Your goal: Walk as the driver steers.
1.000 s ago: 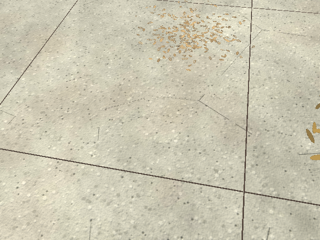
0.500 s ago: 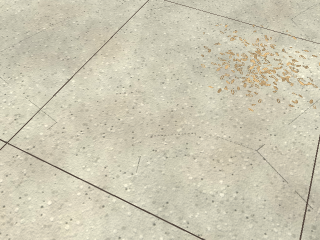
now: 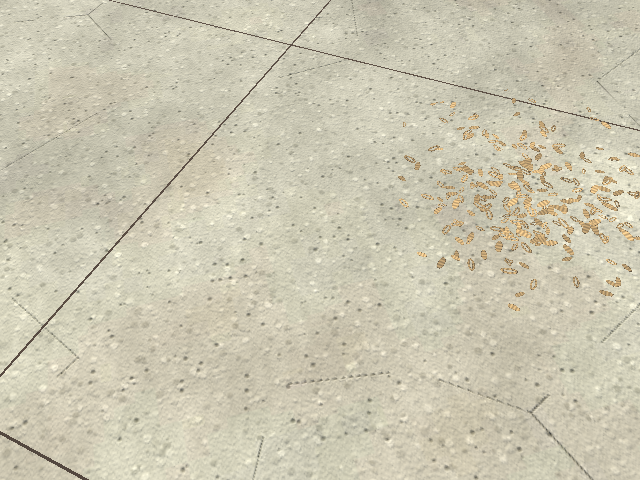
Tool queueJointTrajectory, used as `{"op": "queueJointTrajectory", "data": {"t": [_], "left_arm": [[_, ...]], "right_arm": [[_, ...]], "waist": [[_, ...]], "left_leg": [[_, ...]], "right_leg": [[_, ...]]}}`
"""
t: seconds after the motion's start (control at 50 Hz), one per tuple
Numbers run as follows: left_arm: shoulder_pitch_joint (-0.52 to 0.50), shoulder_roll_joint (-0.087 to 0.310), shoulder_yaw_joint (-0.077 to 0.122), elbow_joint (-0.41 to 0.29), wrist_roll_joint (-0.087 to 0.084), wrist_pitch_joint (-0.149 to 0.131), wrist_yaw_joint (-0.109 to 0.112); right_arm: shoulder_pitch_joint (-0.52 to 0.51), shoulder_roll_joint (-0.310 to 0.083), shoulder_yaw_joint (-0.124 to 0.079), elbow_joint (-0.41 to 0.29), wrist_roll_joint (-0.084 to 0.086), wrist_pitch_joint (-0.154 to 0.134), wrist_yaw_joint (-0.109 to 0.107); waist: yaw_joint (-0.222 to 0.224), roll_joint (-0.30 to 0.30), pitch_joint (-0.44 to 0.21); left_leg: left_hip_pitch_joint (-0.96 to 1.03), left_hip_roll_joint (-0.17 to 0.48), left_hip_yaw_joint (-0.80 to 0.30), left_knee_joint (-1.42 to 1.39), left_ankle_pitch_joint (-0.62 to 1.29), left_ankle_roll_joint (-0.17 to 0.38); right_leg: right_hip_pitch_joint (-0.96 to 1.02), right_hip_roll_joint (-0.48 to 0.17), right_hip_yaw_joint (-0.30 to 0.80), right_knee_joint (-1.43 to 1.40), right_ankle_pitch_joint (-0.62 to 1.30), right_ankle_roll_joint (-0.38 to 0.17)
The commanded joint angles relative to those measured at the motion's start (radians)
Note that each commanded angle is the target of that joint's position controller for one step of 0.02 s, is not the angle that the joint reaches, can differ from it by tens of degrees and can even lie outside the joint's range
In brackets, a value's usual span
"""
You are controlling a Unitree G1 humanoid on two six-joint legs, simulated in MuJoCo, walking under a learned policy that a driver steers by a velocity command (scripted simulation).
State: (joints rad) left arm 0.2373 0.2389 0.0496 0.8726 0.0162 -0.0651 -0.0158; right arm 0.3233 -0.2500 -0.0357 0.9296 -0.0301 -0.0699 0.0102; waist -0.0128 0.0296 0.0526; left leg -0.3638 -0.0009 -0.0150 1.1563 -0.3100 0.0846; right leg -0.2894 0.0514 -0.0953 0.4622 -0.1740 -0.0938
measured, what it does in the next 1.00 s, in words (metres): walks ahead, turning right: left foot, then right foot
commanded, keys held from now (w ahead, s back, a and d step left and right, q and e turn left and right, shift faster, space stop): w+e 1.00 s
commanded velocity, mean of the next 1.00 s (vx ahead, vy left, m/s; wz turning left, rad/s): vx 0.50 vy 0.00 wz -0.48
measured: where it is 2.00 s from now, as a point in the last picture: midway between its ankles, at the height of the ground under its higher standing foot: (519, 315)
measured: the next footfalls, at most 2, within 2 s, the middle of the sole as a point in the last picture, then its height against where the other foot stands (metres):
left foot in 0.38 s outside the picture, level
right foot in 0.92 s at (442, 443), level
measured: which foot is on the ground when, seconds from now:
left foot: up 0.00-0.36, down 0.38-0.94, up 0.96-1.00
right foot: down 0.00-0.38, up 0.40-0.90, down 0.92-1.00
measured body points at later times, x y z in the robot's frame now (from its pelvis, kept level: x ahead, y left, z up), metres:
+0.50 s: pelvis +0.27 +0.02 +0.00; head +0.30 +0.03 +0.45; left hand +0.34 +0.29 -0.14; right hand +0.37 -0.25 -0.10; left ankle +0.34 +0.10 -0.74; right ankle +0.13 -0.06 -0.66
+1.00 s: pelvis +0.48 -0.10 -0.02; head +0.51 -0.13 +0.43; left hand +0.77 +0.01 -0.12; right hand +0.35 -0.33 -0.16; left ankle +0.41 +0.10 -0.65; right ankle +0.52 -0.18 -0.74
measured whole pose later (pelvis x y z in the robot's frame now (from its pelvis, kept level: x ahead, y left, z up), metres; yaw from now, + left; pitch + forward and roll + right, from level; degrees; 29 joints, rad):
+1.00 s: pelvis +0.48 -0.10 -0.02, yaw -33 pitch +1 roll +1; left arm 0.10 0.26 0.06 0.75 0.03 -0.02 -0.03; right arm 0.35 -0.24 -0.05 0.89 -0.02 -0.05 0.00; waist -0.04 0.00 0.07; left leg -0.24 0.10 0.10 1.14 -0.43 -0.02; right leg -0.43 0.07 -0.08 0.63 -0.22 -0.13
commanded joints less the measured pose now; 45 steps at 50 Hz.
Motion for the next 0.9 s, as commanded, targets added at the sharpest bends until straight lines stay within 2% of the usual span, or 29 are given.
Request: {"op": "queueJointTrajectory", "data": {"t": [0.02,0.08,0.12,0.2,0.26,0.3,0.32,0.34,0.36,0.38,0.4,0.42,0.44,0.46,0.48,0.52,0.58,0.68,0.74,0.8,0.82,0.86,0.88,0.9], "left_arm": [[0.09,0.072,0.011,0.007,-0.01,-0.027,-0.001],[0.138,0.11,0.022,0.033,-0.017,-0.03,0.003],[0.17,0.11,0.022,0.043,-0.019,-0.025,0.005],[0.238,0.118,0.027,0.057,-0.015,-0.02,0.009],[0.272,0.124,0.03,0.059,-0.006,-0.012,0.014],[0.261,0.138,0.036,0.051,0.0,-0.008,0.021],[0.238,0.147,0.04,0.043,0.002,-0.006,0.025],[0.21,0.158,0.045,0.033,0.003,-0.005,0.026],[0.185,0.165,0.048,0.026,0.0,-0.007,0.023],[0.181,0.142,0.043,0.018,-0.008,-0.012,0.016],[0.194,0.071,0.026,-0.028,-0.031,-0.017,0.014],[0.283,0.046,0.023,-0.051,-0.041,-0.009,0.016],[0.256,0.117,0.036,-0.016,-0.012,0.01,0.023],[0.193,0.11,0.037,-0.019,-0.003,0.013,0.011],[0.162,0.086,0.034,-0.027,0.0,0.016,0.002],[0.146,0.076,0.035,-0.033,0.019,0.04,-0.015],[0.079,0.063,0.032,-0.068,0.019,0.061,-0.029],[-0.091,0.053,0.019,-0.134,0.016,0.064,-0.048],[-0.194,0.039,0.004,-0.171,0.017,0.059,-0.059],[-0.263,0.049,0.001,-0.204,0.022,0.058,-0.065],[-0.274,0.053,0.002,-0.211,0.024,0.058,-0.065],[-0.248,0.065,0.008,-0.21,0.029,0.058,-0.058],[-0.19,0.077,0.016,-0.196,0.03,0.055,-0.052],[-0.075,0.096,0.029,-0.163,0.031,0.047,-0.043]], "right_arm": [[0.054,-0.044,-0.008,-0.044,-0.019,0.011,0.014],[-0.054,-0.037,-0.002,-0.084,-0.017,0.021,0.017],[-0.153,-0.041,0.0,-0.117,-0.012,0.022,0.015],[-0.304,-0.033,0.009,-0.164,0.0,0.018,0.014],[-0.383,-0.041,0.012,-0.198,0.007,0.012,0.011],[-0.393,-0.056,0.009,-0.215,0.011,0.002,0.01],[-0.364,-0.068,0.006,-0.212,0.013,-0.004,0.008],[-0.308,-0.081,0.0,-0.199,0.013,-0.01,0.004],[-0.202,-0.099,-0.01,-0.167,0.011,-0.02,-0.003],[-0.063,-0.146,-0.028,-0.133,-0.006,-0.036,-0.016],[0.086,-0.235,-0.048,-0.137,-0.032,-0.04,-0.033],[0.055,-0.283,-0.064,-0.135,-0.028,-0.021,-0.028],[-0.015,-0.176,-0.045,-0.151,-0.014,-0.01,-0.025],[-0.076,-0.101,-0.028,-0.161,-0.005,-0.011,-0.021],[-0.105,-0.076,-0.021,-0.159,-0.005,-0.015,-0.019],[-0.09,-0.061,-0.016,-0.137,0.003,-0.028,-0.023],[-0.042,-0.075,-0.023,-0.111,0.017,-0.052,-0.018],[0.013,-0.082,-0.028,-0.078,0.01,-0.049,-0.015],[0.035,-0.103,-0.034,-0.066,0.01,-0.047,-0.018],[0.082,-0.127,-0.041,-0.044,0.009,-0.035,-0.025],[0.094,-0.133,-0.043,-0.037,0.008,-0.028,-0.028],[0.101,-0.158,-0.048,-0.027,0.006,-0.013,-0.033],[0.104,-0.176,-0.053,-0.023,0.006,-0.003,-0.035],[0.101,-0.188,-0.055,-0.024,0.008,0.008,-0.035]], "waist": [[-0.017,-0.091,-0.037],[-0.011,-0.078,0.001],[0.012,-0.078,0.024],[0.063,-0.094,0.015],[0.088,-0.103,0.009],[0.079,-0.112,0.004],[0.059,-0.115,-0.002],[0.03,-0.119,-0.017],[-0.018,-0.098,-0.06],[-0.073,-0.028,-0.151],[-0.114,0.11,-0.319],[-0.046,0.295,-0.354],[-0.023,0.118,-0.225],[-0.015,0.024,-0.116],[0.002,0.024,-0.072],[0.024,0.076,-0.043],[0.031,0.063,-0.046],[0.01,0.049,0.001],[-0.013,0.052,0.022],[-0.032,0.049,0.041],[-0.034,0.05,0.042],[-0.015,0.067,0.013],[0.013,0.075,-0.027],[0.061,0.064,-0.096]], "left_leg": [[-0.14,0.074,-0.01,-0.025,0.054,-0.028],[-0.217,0.093,0.015,-0.147,0.129,-0.075],[-0.26,0.094,0.026,-0.265,0.199,-0.101],[-0.247,0.062,0.033,-0.452,0.302,-0.121],[-0.239,0.04,0.026,-0.521,0.29,-0.119],[-0.199,0.031,0.009,-0.567,0.247,-0.105],[-0.141,0.024,0.003,-0.601,0.214,-0.094],[-0.049,0.009,0.005,-0.636,0.176,-0.081],[0.099,-0.013,0.018,-0.694,0.168,-0.063],[0.308,0.05,-0.041,-0.731,0.152,-0.027],[0.562,0.319,-0.328,-0.772,-0.054,0.031],[0.64,0.469,-0.7,-0.893,-0.11,0.12],[0.522,0.426,-0.633,-0.894,-0.204,0.115],[0.396,0.371,-0.473,-0.912,-0.147,0.093],[0.316,0.326,-0.348,-0.943,-0.021,0.07],[0.247,0.269,-0.19,-0.97,0.152,0.046],[0.258,0.268,-0.08,-0.994,0.312,0.061],[0.285,0.246,0.073,-1.017,0.389,0.064],[0.295,0.246,0.145,-1.014,0.41,0.052],[0.373,0.273,0.187,-0.985,0.47,0.041],[0.404,0.28,0.202,-0.958,0.524,0.036],[0.45,0.285,0.243,-0.839,0.804,0.022],[0.464,0.285,0.259,-0.723,0.946,0.018],[0.441,0.277,0.274,-0.545,0.985,0.012]], "right_leg": [[0.117,-0.248,0.319,-0.284,0.19,-0.134],[0.105,-0.225,0.284,-0.322,0.203,-0.152],[0.118,-0.208,0.279,-0.332,0.203,-0.146],[0.174,-0.189,0.283,-0.285,0.271,-0.123],[0.233,-0.203,0.317,-0.224,0.338,-0.125],[0.256,-0.219,0.354,-0.183,0.371,-0.115],[0.249,-0.223,0.368,-0.157,0.383,-0.102],[0.227,-0.22,0.376,-0.116,0.406,-0.087],[0.195,-0.191,0.364,-0.012,0.45,-0.069],[0.115,-0.122,0.315,0.192,0.389,-0.046],[-0.069,-0.033,0.223,0.49,0.084,-0.015],[-0.316,0.06,0.147,0.675,-0.401,-0.006],[-0.373,-0.027,0.179,0.763,-0.325,-0.016],[-0.364,-0.061,0.182,0.748,-0.227,-0.011],[-0.336,-0.089,0.174,0.715,-0.172,0.0],[-0.304,-0.116,0.157,0.69,-0.134,0.025],[-0.353,-0.126,0.144,0.688,-0.064,0.044],[-0.435,-0.137,0.11,0.518,0.097,0.064],[-0.375,-0.132,0.057,0.339,0.171,0.049],[-0.343,-0.117,0.006,0.234,0.11,0.014],[-0.331,-0.105,-0.01,0.209,0.07,-0.001],[-0.247,-0.05,-0.051,0.171,-0.034,-0.039],[-0.171,-0.01,-0.066,0.155,-0.086,-0.062],[-0.036,0.034,-0.069,0.111,-0.098,-0.09]]}}
Velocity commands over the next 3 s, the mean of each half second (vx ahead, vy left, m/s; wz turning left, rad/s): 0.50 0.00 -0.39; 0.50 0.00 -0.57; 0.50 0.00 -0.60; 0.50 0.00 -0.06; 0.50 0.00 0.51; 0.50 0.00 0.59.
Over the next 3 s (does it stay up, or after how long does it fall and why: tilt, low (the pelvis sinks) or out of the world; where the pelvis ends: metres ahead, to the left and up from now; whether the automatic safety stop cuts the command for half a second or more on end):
stays up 1.30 -0.77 -0.02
